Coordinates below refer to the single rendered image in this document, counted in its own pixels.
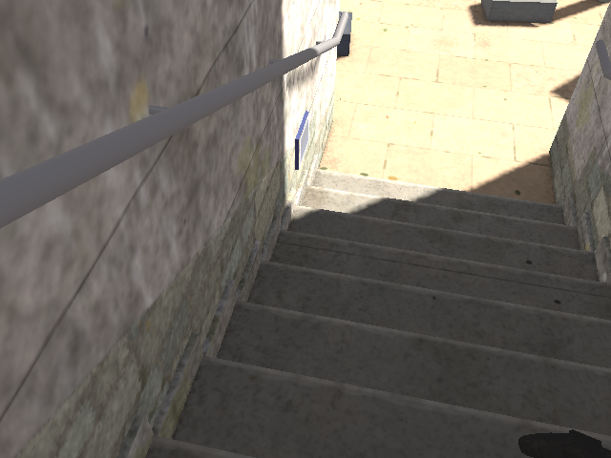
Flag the stairs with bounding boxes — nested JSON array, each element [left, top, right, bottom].
[[145, 169, 611, 458]]

